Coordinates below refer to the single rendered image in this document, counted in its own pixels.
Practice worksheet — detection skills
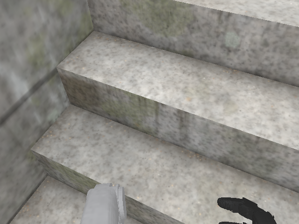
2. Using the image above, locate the robot right hand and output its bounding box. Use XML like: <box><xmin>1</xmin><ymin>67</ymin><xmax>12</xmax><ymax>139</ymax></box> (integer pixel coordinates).
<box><xmin>217</xmin><ymin>197</ymin><xmax>277</xmax><ymax>224</ymax></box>

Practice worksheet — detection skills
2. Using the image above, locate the robot left thigh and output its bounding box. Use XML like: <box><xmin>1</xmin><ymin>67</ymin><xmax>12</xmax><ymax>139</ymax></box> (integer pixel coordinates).
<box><xmin>79</xmin><ymin>183</ymin><xmax>127</xmax><ymax>224</ymax></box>

